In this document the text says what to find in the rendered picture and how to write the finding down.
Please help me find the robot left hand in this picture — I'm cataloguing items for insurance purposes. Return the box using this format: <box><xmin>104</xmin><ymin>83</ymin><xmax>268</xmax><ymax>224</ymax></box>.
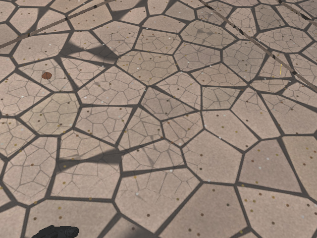
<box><xmin>32</xmin><ymin>225</ymin><xmax>79</xmax><ymax>238</ymax></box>

